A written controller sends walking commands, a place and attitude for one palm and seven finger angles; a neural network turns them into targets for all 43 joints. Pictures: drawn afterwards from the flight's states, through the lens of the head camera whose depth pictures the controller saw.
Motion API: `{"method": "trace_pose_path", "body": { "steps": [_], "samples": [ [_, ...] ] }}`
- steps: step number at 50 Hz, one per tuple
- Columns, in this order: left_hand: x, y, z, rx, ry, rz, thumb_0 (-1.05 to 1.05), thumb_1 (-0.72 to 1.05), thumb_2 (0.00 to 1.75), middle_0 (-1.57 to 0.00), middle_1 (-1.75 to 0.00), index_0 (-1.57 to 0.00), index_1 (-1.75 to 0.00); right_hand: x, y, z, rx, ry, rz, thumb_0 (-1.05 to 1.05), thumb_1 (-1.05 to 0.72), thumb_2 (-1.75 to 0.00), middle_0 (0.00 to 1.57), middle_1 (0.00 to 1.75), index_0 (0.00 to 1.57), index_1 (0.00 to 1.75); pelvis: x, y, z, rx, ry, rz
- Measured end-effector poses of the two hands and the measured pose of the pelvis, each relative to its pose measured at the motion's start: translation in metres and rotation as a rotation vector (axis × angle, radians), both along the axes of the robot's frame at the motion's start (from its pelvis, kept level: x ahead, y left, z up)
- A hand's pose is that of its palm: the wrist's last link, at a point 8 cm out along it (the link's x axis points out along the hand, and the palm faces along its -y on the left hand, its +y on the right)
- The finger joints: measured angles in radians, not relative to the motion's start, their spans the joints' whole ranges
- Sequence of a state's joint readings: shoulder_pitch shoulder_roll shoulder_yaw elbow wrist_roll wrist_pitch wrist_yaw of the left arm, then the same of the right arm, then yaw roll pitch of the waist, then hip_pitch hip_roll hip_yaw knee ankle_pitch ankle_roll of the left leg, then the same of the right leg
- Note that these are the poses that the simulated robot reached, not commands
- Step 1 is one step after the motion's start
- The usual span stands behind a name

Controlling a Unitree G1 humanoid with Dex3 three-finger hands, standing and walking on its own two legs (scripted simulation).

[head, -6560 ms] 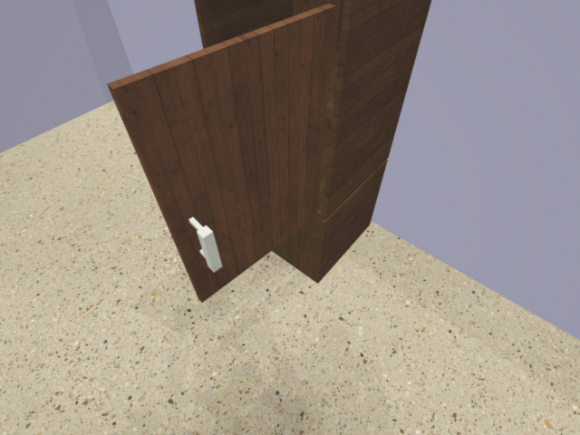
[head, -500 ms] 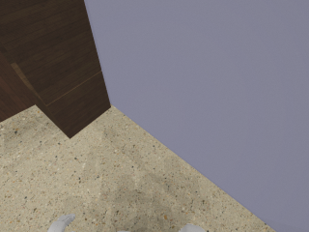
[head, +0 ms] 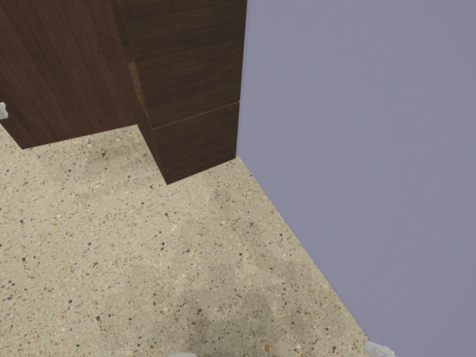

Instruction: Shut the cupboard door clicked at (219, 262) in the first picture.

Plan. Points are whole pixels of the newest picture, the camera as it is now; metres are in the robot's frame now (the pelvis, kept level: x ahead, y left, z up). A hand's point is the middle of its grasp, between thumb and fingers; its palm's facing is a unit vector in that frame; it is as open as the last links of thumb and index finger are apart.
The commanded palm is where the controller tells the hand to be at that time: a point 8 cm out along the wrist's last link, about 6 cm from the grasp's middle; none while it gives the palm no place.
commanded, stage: turn to face it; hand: left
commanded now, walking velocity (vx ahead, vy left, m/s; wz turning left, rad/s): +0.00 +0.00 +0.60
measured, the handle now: out of the picture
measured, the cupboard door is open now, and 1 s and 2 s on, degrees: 83 83 83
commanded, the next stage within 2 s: take the last steps up to it in 0.58 s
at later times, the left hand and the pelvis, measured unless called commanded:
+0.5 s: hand out of the picture +0.07 +0.17 -0.14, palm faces +0.23 -0.93 -0.29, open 7.4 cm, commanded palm none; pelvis +0.01 -0.05 +0.01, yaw +15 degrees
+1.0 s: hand out of the picture -0.05 +0.18 -0.17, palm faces +0.46 -0.87 -0.19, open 7.4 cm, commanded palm none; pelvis +0.02 -0.01 +0.02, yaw +24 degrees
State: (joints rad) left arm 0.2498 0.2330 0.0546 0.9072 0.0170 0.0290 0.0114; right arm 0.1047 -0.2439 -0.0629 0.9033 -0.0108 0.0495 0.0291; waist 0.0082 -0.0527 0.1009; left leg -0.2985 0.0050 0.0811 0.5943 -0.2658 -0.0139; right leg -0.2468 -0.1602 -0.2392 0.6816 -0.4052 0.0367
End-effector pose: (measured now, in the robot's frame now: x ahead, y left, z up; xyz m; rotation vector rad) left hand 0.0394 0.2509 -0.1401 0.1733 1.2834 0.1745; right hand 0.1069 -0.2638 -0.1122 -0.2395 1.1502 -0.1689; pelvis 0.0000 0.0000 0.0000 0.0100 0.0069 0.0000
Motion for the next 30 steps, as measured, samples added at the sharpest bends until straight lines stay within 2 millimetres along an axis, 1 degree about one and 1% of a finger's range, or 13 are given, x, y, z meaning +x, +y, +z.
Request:
{"method": "trace_pose_path", "body": {
  "steps": [2, 4, 8, 12, 17, 21, 22, 24, 27, 30],
  "samples": [
    [-0.010, 0.013, -0.005, 0.012, 0.032, 0.035, 0.00, 0.91, 0.90, -0.20, -0.30, -0.20, -0.30, 0.012, 0.009, 0.003, -0.012, -0.028, 0.038, 0.00, -0.91, -0.89, 0.19, 0.30, 0.20, 0.30, -0.001, 0.004, -0.002, 0.001, -0.003, 0.019],
    [-0.012, 0.022, -0.004, 0.024, 0.042, 0.061, 0.00, 0.91, 0.90, -0.20, -0.30, -0.20, -0.30, 0.017, 0.016, 0.008, -0.021, -0.032, 0.067, 0.00, -0.91, -0.89, 0.20, 0.30, 0.20, 0.30, -0.001, 0.005, 0.001, -0.010, -0.002, 0.039],
    [-0.005, 0.031, 0.009, 0.032, -0.005, 0.099, 0.01, 0.91, 0.90, -0.20, -0.30, -0.20, -0.30, 0.017, 0.024, 0.014, -0.026, 0.005, 0.110, 0.00, -0.91, -0.89, 0.20, 0.30, 0.20, 0.30, -0.001, 0.004, 0.011, -0.029, 0.003, 0.088],
    [0.006, 0.028, 0.021, 0.039, -0.060, 0.118, 0.00, 0.91, 0.90, -0.19, -0.30, -0.20, -0.30, 0.013, 0.025, 0.012, -0.011, 0.047, 0.136, 0.00, -0.91, -0.89, 0.20, 0.30, 0.20, 0.30, 0.001, -0.001, 0.017, -0.037, 0.008, 0.127],
    [0.020, 0.010, 0.029, 0.053, -0.104, 0.130, 0.00, 0.91, 0.90, -0.19, -0.30, -0.20, -0.30, 0.008, 0.013, 0.001, 0.016, 0.089, 0.147, 0.00, -0.90, -0.89, 0.20, 0.30, 0.20, 0.30, 0.006, -0.017, 0.016, -0.030, 0.010, 0.175],
    [0.026, -0.012, 0.031, 0.078, -0.149, 0.142, 0.00, 0.91, 0.90, -0.20, -0.30, -0.20, -0.30, 0.010, -0.006, -0.018, 0.045, 0.114, 0.150, 0.00, -0.90, -0.89, 0.20, 0.30, 0.20, 0.30, 0.011, -0.037, 0.006, -0.001, 0.012, 0.210],
    [0.025, -0.018, 0.031, 0.085, -0.153, 0.147, 0.00, 0.91, 0.90, -0.20, -0.30, -0.20, -0.30, 0.011, -0.011, -0.022, 0.050, 0.119, 0.149, 0.00, -0.90, -0.89, 0.20, 0.30, 0.20, 0.30, 0.011, -0.041, 0.005, -0.002, 0.006, 0.215],
    [0.017, -0.030, 0.035, 0.085, -0.145, 0.159, 0.00, 0.91, 0.90, -0.20, -0.30, -0.20, -0.30, 0.016, -0.017, -0.024, 0.055, 0.132, 0.158, 0.01, -0.91, -0.89, 0.20, 0.30, 0.20, 0.30, 0.012, -0.047, 0.007, 0.004, -0.005, 0.243],
    [0.000, -0.046, 0.040, 0.073, -0.116, 0.198, 0.00, 0.91, 0.90, -0.20, -0.30, -0.20, -0.30, 0.025, -0.022, -0.020, 0.057, 0.145, 0.182, 0.01, -0.91, -0.89, 0.20, 0.30, 0.20, 0.30, 0.014, -0.052, 0.014, 0.020, -0.008, 0.271],
    [-0.018, -0.059, 0.039, 0.051, -0.082, 0.240, 0.00, 0.91, 0.90, -0.20, -0.30, -0.20, -0.30, 0.036, -0.022, -0.014, 0.058, 0.145, 0.209, 0.01, -0.91, -0.89, 0.20, 0.30, 0.20, 0.30, 0.017, -0.056, 0.019, 0.032, -0.006, 0.296]
  ]
}}
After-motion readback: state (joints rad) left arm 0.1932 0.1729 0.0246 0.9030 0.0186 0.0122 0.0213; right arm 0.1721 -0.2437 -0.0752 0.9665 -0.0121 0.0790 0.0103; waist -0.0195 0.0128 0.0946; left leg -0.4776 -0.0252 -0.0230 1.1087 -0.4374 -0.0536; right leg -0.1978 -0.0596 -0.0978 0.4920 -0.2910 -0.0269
